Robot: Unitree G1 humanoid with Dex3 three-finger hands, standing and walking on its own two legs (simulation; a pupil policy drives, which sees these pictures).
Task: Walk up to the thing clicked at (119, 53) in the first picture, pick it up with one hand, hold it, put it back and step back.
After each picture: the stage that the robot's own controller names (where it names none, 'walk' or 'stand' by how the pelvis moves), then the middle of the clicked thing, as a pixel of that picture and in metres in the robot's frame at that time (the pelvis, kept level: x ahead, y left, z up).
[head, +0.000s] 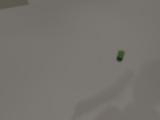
stand; (120, 56) +1.22 -0.37 -0.72
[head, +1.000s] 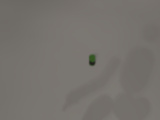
walk; (92, 60) +1.14 +0.02 -0.69
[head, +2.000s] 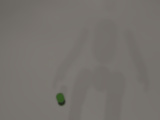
walk; (60, 99) +0.64 +0.27 -0.72
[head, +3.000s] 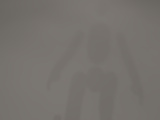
stand; out of the picture +0.41 +0.21 -0.71
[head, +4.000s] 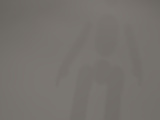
stand; out of the picture +0.32 +0.20 -0.72
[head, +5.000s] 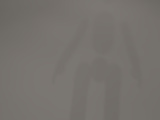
stand; out of the picture +0.31 +0.19 -0.72
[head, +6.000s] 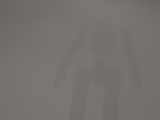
stand; out of the picture +0.32 +0.20 -0.73
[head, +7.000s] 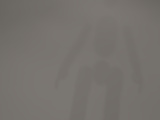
stand; out of the picture +0.32 +0.21 -0.73
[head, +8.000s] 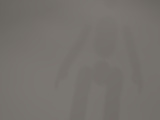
stand; out of the picture +0.32 +0.21 -0.73
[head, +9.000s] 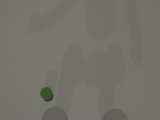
go down; (47, 94) +0.38 +0.20 -0.50
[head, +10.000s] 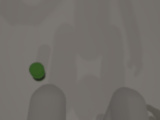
go down; (38, 72) +0.42 +0.22 -0.33
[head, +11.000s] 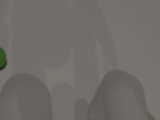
close in; out of the picture +0.40 +0.25 -0.24
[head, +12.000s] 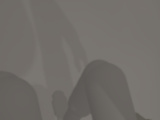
close; out of the picture +0.41 +0.27 -0.22
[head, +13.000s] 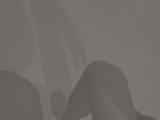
lift; out of the picture +0.40 +0.27 -0.23
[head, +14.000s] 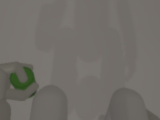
lift; (25, 83) +0.32 +0.22 -0.08
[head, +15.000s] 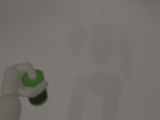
hold; (35, 88) +0.33 +0.18 +0.04
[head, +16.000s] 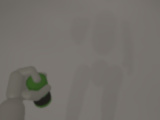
hold; (39, 91) +0.33 +0.17 -0.01
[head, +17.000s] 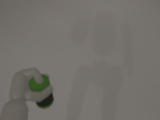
hold; (42, 92) +0.33 +0.16 -0.01
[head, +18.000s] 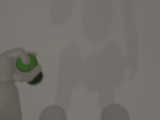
crouch; (31, 70) +0.40 +0.19 -0.09
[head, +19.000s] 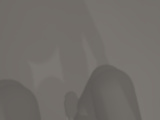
lower; out of the picture +0.43 +0.25 -0.22
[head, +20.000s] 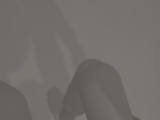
lower; out of the picture +0.43 +0.28 -0.23
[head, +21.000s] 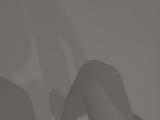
lower; out of the picture +0.42 +0.28 -0.23
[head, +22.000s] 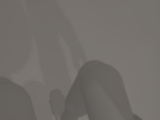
lower; out of the picture +0.42 +0.28 -0.23
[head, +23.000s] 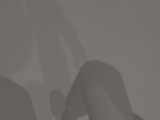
rest; out of the picture +0.42 +0.28 -0.23
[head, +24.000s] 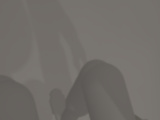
withdraw; out of the picture +0.41 +0.26 -0.23
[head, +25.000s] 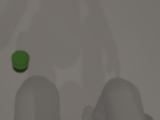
stand; (20, 62) +0.42 +0.23 -0.28
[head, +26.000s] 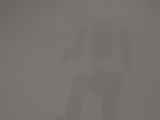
stand; out of the picture +0.35 +0.18 -0.64
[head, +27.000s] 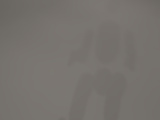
stand; out of the picture +0.36 +0.19 -0.67
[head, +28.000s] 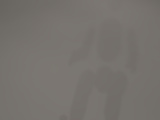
stand; out of the picture +0.36 +0.18 -0.67
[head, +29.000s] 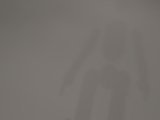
walk; out of the picture +0.38 +0.18 -0.72
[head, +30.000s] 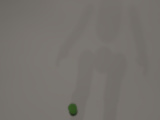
walk; (72, 110) +0.45 +0.13 -0.71
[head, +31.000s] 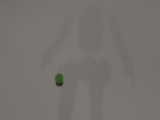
walk; (59, 80) +0.71 +0.16 -0.70
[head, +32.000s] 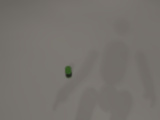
stand; (68, 72) +0.99 +0.23 -0.70
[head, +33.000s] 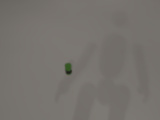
stand; (68, 68) +0.99 +0.19 -0.72
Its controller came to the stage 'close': yes
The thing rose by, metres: 0.71
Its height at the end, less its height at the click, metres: +0.00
